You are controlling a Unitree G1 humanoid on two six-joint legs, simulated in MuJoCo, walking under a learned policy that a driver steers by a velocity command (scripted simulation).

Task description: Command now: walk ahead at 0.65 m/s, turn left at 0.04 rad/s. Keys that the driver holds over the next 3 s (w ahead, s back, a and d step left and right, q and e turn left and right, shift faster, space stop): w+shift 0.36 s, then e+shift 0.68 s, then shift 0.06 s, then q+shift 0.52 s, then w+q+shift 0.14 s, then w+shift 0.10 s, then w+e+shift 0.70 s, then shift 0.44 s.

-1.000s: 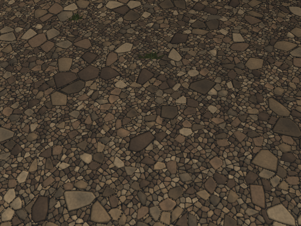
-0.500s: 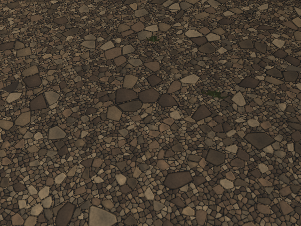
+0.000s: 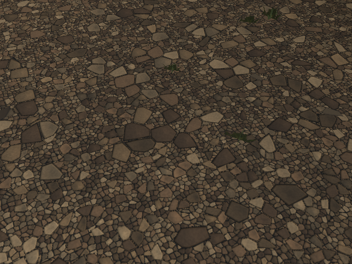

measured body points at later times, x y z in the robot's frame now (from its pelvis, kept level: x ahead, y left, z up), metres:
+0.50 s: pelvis +0.27 -0.07 -0.01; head +0.30 -0.08 +0.44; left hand +0.22 +0.18 -0.14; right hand +0.48 -0.31 -0.10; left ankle +0.48 +0.06 -0.69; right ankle +0.15 -0.15 -0.75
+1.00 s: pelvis +0.45 -0.08 -0.02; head +0.47 -0.11 +0.43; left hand +0.72 +0.09 -0.11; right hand +0.43 -0.37 -0.14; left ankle +0.54 +0.01 -0.75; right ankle +0.46 -0.19 -0.72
